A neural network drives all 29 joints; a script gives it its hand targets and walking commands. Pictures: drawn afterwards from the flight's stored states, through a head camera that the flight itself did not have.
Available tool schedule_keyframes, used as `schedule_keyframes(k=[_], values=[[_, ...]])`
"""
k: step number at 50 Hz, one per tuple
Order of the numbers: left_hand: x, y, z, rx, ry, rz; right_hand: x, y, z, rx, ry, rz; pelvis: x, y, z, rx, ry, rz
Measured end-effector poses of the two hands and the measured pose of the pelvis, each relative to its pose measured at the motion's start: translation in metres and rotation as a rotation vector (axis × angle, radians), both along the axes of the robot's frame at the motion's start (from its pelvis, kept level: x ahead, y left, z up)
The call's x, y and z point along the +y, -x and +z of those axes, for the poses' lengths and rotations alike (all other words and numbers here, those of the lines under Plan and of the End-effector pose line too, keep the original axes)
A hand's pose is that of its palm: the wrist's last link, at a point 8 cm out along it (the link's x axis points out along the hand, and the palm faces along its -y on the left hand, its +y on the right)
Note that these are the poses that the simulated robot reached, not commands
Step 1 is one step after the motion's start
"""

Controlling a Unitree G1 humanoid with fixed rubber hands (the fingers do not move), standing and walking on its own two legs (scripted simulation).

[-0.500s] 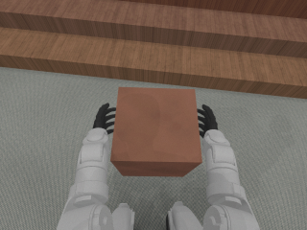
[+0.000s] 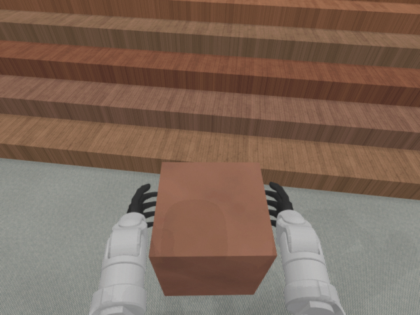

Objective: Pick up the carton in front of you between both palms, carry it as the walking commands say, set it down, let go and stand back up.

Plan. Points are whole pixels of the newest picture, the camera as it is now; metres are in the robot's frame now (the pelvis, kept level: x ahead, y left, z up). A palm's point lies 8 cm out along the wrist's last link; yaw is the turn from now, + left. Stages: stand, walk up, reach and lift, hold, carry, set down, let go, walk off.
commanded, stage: reach and lift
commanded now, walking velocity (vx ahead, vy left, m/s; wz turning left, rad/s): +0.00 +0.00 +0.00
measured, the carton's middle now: (210, 231) +0.31 +0.00 -0.05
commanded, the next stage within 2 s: hold in 0.88 s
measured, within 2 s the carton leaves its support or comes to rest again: neither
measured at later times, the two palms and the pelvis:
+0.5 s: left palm (136, 214) +0.30 +0.15 +0.03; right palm (284, 212) +0.30 -0.15 +0.04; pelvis +0.00 +0.00 +0.00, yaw +0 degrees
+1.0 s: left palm (134, 212) +0.29 +0.15 +0.05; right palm (287, 209) +0.29 -0.15 +0.05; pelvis +0.01 +0.00 +0.01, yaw +0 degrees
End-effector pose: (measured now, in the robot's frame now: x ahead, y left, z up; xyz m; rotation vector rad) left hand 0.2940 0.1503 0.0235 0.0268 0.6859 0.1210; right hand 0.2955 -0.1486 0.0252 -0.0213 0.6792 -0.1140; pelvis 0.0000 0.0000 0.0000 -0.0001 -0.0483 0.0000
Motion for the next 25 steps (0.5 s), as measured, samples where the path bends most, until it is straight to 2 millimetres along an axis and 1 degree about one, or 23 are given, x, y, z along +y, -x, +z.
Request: schedule_keyframes(k=[4,10,25], values=[[0.0,0.002,-0.001,0.003,0.005,0.002,0.0,0.002,-0.001,0.003,-0.004,-0.006,0.001,0.005,-0.001,-0.016,0.001,0.001],[0.0,-0.001,0.002,-0.013,0.013,0.004,0.0,0.001,0.003,-0.013,-0.01,-0.015,0.002,0.008,-0.001,-0.024,0.001,0.0],[0.001,-0.007,0.01,-0.014,-0.005,-0.01,0.0,-0.005,0.01,-0.014,0.009,-0.003,0.003,-0.004,0.003,-0.034,0.001,-0.004]])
